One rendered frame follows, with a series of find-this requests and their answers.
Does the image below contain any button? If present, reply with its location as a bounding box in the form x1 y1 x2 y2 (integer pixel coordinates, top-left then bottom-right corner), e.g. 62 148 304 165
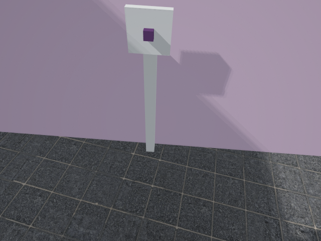
143 28 154 42

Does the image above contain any panel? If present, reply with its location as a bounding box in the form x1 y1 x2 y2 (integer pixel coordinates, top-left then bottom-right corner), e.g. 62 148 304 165
124 5 174 152

